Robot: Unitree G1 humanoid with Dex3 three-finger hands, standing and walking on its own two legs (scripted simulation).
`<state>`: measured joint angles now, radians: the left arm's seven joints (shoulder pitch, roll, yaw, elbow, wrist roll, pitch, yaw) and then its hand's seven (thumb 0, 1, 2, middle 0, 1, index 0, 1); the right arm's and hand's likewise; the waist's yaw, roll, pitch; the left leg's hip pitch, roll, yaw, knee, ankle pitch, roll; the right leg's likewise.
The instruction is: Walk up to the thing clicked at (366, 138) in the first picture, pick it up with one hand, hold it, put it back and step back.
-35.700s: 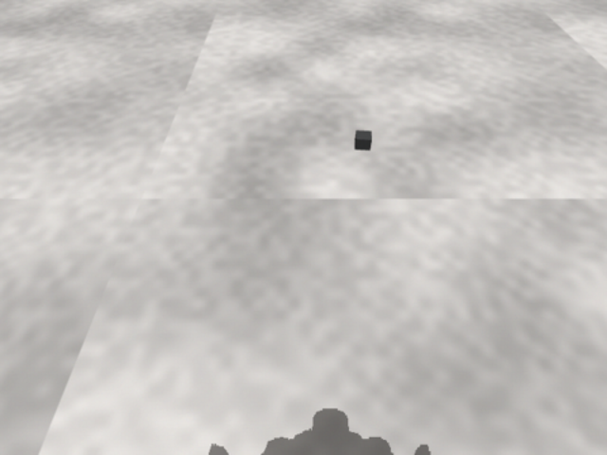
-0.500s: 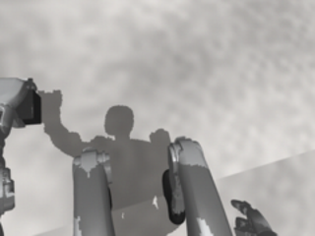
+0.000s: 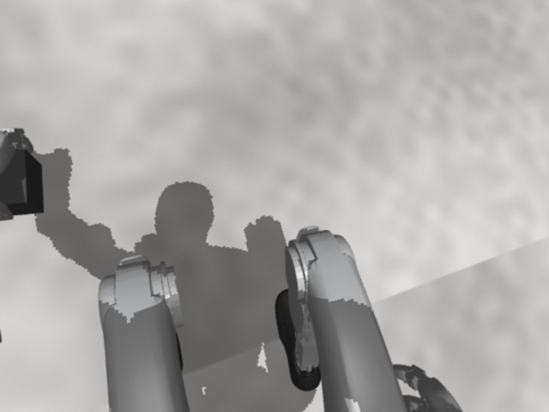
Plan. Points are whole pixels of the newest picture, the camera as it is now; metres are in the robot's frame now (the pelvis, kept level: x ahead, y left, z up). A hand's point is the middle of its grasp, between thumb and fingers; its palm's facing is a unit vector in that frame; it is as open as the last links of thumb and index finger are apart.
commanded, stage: lower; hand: left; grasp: from above
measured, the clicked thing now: (2, 184) +0.45 +0.34 -0.20
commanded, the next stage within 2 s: rest in 0.36 s
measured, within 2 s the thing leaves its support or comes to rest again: rests again in 1.26 s
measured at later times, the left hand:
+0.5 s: hand (8, 191) +0.44 +0.34 -0.21, palm faces -0.46 -0.07 -0.88, open 10.7 cm
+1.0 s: hand (22, 195) +0.45 +0.34 -0.25, palm faces -0.46 -0.09 -0.88, open 10.7 cm
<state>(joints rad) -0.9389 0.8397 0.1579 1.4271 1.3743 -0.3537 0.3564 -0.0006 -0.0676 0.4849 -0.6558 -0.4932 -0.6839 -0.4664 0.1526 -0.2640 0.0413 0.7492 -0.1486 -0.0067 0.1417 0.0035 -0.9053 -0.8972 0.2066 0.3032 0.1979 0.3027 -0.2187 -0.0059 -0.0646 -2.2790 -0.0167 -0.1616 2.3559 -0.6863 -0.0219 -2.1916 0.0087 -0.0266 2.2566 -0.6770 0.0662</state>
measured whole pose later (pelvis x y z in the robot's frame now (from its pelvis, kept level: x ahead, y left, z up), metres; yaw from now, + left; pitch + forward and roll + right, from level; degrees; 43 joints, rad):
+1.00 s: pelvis +0.01 +0.00 -0.05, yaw -4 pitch +31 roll -13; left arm -0.94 0.99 0.22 1.57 1.42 -0.40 0.50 -0.01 -0.12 0.58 -0.68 -0.49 -0.71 -0.47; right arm 0.08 -0.29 0.15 0.73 -0.23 -0.04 0.17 0.00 -0.90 -0.89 0.21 0.30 0.20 0.30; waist -0.28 -0.08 0.05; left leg -2.37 -0.02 -0.24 2.55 -0.73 -0.03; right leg -2.27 0.04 -0.07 2.40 -0.69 0.07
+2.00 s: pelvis +0.00 +0.01 -0.06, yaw -6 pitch +27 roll -15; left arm -0.97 1.07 0.16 1.71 1.42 -0.38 0.58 0.00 -0.10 0.63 -0.56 -0.62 -0.58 -0.61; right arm 0.07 -0.32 0.24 0.70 -0.27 -0.13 0.20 0.00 -0.90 -0.90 0.21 0.30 0.20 0.30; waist -0.32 -0.12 0.09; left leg -2.36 -0.02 -0.27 2.60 -0.73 -0.02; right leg -2.24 0.06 -0.10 2.41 -0.67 0.07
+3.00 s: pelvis +0.01 +0.01 -0.05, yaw -6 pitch +30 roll -14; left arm -0.90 0.98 0.24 1.45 1.34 -0.29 0.52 0.00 -0.48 0.96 -0.12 -1.00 -0.13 -0.98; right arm 0.11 -0.31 0.16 0.71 -0.22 -0.12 0.23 0.00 -0.90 -0.90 0.21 0.30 0.20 0.30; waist -0.26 -0.06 0.01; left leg -2.38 -0.03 -0.26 2.56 -0.73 -0.02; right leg -2.25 0.03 -0.10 2.38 -0.68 0.06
